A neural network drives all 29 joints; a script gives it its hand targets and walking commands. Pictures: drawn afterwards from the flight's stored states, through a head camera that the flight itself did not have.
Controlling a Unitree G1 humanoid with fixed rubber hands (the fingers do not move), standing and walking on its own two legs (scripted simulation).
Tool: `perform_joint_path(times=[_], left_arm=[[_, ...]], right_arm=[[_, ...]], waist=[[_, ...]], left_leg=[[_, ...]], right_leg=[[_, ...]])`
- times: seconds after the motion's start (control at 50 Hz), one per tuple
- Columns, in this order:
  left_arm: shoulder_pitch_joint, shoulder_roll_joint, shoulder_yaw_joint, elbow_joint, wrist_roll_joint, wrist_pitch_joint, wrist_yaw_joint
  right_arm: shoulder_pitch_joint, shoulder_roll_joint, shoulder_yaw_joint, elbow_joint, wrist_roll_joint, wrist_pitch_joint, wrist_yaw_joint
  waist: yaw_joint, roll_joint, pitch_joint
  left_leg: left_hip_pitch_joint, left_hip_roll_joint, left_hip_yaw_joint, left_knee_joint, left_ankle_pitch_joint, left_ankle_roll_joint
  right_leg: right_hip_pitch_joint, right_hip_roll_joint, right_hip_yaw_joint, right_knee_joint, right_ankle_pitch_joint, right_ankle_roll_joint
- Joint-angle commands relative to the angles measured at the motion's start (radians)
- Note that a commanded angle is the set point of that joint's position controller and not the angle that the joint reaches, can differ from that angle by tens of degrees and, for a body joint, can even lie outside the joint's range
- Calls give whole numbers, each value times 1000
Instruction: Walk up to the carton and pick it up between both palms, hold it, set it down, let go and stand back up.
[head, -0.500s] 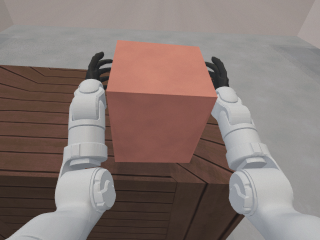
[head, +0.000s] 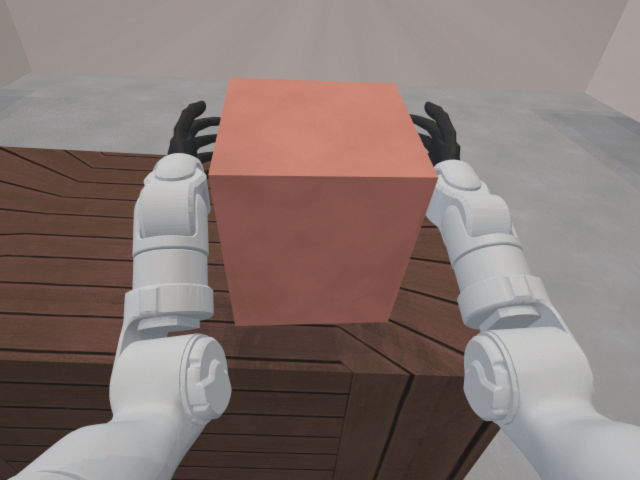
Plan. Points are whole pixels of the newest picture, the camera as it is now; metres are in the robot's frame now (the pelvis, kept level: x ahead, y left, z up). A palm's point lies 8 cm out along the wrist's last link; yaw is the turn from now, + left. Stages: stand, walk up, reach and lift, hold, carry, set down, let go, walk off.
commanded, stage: hold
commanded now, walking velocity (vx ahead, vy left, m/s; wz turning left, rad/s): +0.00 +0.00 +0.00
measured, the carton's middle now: (313, 207) +0.40 +0.04 +0.19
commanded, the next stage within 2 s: none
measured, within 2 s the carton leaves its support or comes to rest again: neither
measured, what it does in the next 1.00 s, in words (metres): stands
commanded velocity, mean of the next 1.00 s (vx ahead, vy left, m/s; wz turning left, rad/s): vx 0.00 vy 0.00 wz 0.00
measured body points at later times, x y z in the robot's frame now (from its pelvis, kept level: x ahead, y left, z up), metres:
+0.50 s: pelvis +0.00 +0.00 +0.00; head -0.07 +0.03 +0.44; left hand +0.39 +0.18 +0.26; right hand +0.40 -0.12 +0.28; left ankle +0.04 +0.14 -0.75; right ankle +0.03 -0.12 -0.75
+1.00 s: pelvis +0.00 +0.00 +0.00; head -0.08 +0.02 +0.44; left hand +0.38 +0.18 +0.27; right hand +0.40 -0.12 +0.29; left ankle +0.04 +0.14 -0.75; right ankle +0.03 -0.12 -0.75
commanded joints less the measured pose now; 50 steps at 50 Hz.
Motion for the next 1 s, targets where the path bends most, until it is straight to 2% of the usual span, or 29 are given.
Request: perform_joint_path(times=[0.0, 0.02, 0.04, 0.06, 0.08, 0.1, 0.12, 0.14, 0.16, 0.18, 0.24, 0.32, 0.36, 0.4, 0.42, 0.46, 0.52, 0.56, 0.58, 0.6, 0.62, 0.64, 0.66, 0.76, 0.78, 0.82, 0.84, 0.86, 0.98], left_arm=[[-653, -559, -447, -113, -142, -15, -208], [-653, -574, -485, -157, -162, -14, -209], [-647, -564, -462, -110, -152, -6, -210], [-661, -557, -472, -173, -159, -6, -208], [-633, -558, -451, -145, -146, 1, -210], [-633, -551, -462, -154, -154, 6, -211], [-665, -548, -446, -166, -140, 8, -216], [-696, -564, -476, -206, -167, 2, -213], [-700, -552, -467, -184, -176, 1, -211], [-700, -548, -468, -194, -176, 3, -214], [-693, -557, -476, -197, -169, 10, -211], [-677, -535, -441, -113, -144, 29, -221], [-684, -546, -441, -127, -161, 21, -223], [-701, -544, -461, -153, -155, 21, -223], [-687, -555, -470, -185, -167, 23, -220], [-698, -562, -481, -182, -188, 21, -217], [-707, -538, -463, -164, -191, 19, -217], [-699, -540, -461, -145, -179, 18, -218], [-714, -544, -469, -191, -187, 17, -219], [-677, -537, -449, -167, -183, 25, -214], [-682, -546, -464, -175, -176, 28, -214], [-683, -545, -461, -168, -176, 27, -217], [-687, -551, -481, -185, -185, 29, -217], [-681, -521, -430, -150, -167, 35, -226], [-693, -550, -461, -174, -176, 35, -226], [-699, -542, -457, -172, -176, 36, -224], [-695, -539, -451, -155, -172, 35, -223], [-730, -543, -459, -148, -165, 35, -224], [-703, -523, -422, -116, -156, 36, -234]], right_arm=[[-713, 487, 337, -158, 185, 13, 61], [-700, 498, 329, -189, 194, 15, 58], [-694, 483, 328, -155, 187, 27, 61], [-709, 494, 353, -202, 211, 23, 59], [-714, 498, 354, -187, 210, 36, 59], [-699, 489, 349, -205, 211, 40, 56], [-686, 496, 350, -155, 220, 55, 58], [-707, 494, 349, -194, 225, 48, 58], [-691, 499, 349, -168, 226, 59, 58], [-722, 503, 357, -231, 235, 51, 55], [-734, 489, 365, -234, 243, 55, 60], [-696, 455, 296, -132, 203, 88, 70], [-741, 485, 324, -162, 221, 82, 71], [-699, 465, 311, -127, 226, 90, 74], [-688, 482, 315, -164, 225, 88, 70], [-731, 469, 336, -207, 250, 86, 66], [-726, 491, 342, -188, 245, 99, 64], [-733, 468, 329, -186, 249, 100, 63], [-746, 497, 352, -234, 260, 92, 61], [-731, 488, 363, -216, 268, 102, 60], [-703, 469, 346, -189, 265, 104, 59], [-722, 476, 344, -194, 260, 106, 57], [-709, 471, 349, -208, 267, 110, 55], [-713, 477, 339, -176, 254, 126, 60], [-727, 470, 338, -206, 266, 121, 60], [-714, 468, 331, -176, 258, 129, 60], [-728, 485, 338, -196, 268, 125, 61], [-721, 454, 305, -138, 253, 132, 66], [-742, 470, 321, -145, 243, 133, 67]], waist=[[-136, 94, -275], [-147, 108, -312], [-154, 98, -277], [-138, 110, -326], [-131, 97, -297], [-149, 98, -309], [-133, 113, -295], [-146, 116, -336], [-146, 115, -319], [-140, 91, -343], [-139, 137, -342], [-151, 131, -243], [-131, 104, -283], [-146, 155, -287], [-154, 142, -312], [-150, 142, -355], [-147, 108, -347], [-151, 141, -311], [-136, 121, -368], [-128, 125, -323], [-141, 145, -343], [-137, 122, -330], [-146, 150, -344], [-133, 116, -307], [-145, 151, -333], [-153, 147, -304], [-134, 137, -306], [-151, 170, -265], [-135, 106, -281]], left_leg=[[103, -87, 47, -117, 25, -12], [107, -80, 35, -100, 79, -17], [95, -85, 38, -111, 20, -14], [115, -88, 42, -107, 68, -16], [112, -83, 34, -104, 76, -9], [112, -87, 33, -100, 78, -11], [118, -84, 35, -108, 67, -11], [117, -85, 29, -107, 72, -20], [96, -90, 33, -101, 64, -15], [111, -88, 34, -96, 80, -9], [101, -85, 34, -103, 62, -22], [49, -74, 30, -141, -61, -19], [47, -74, 34, -135, -30, -9], [51, -71, 33, -135, -16, -29], [58, -77, 31, -121, 34, -29], [69, -81, 30, -108, 62, -31], [65, -87, 26, -105, 53, -16], [57, -84, 34, -110, 31, -24], [70, -91, 40, -100, 79, -23], [69, -92, 33, -98, 81, -18], [78, -89, 35, -95, 96, -29], [70, -88, 31, -101, 71, -22], [75, -87, 30, -98, 79, -32], [47, -89, 33, -101, 36, -12], [53, -85, 31, -103, 54, -28], [62, -86, 32, -103, 48, -25], [39, -82, 32, -105, 46, -25], [25, -77, 27, -124, -6, -31], [13, -82, 34, -126, -9, -14]], right_leg=[[184, 56, -33, -106, 47, 14], [206, 55, -23, -88, 118, 12], [190, 51, -20, -105, 64, 13], [206, 54, -26, -90, 99, 14], [200, 54, -24, -96, 103, 17], [210, 50, -21, -94, 124, 18], [203, 54, -22, -93, 97, 15], [203, 57, -24, -87, 97, 13], [206, 53, -18, -87, 107, 15], [208, 52, -18, -83, 119, 20], [200, 57, -23, -83, 98, 12], [158, 57, -24, -101, -15, 0], [168, 49, -15, -93, 18, 5], [180, 58, -21, -84, 37, -2], [202, 54, -14, -77, 100, 4], [211, 61, -16, -75, 101, 5], [206, 57, -12, -78, 111, 12], [172, 55, -14, -85, 90, 5], [218, 57, -18, -71, 129, 16], [199, 54, -12, -75, 122, 15], [207, 57, -11, -77, 136, 13], [198, 59, -9, -77, 110, 13], [209, 60, -9, -74, 124, 9], [200, 50, -3, -80, 103, 13], [208, 57, -7, -74, 108, 7], [186, 54, -8, -81, 107, 11], [182, 57, -7, -73, 95, 8], [160, 57, -14, -79, 45, 2], [192, 53, -7, -78, 58, 7]])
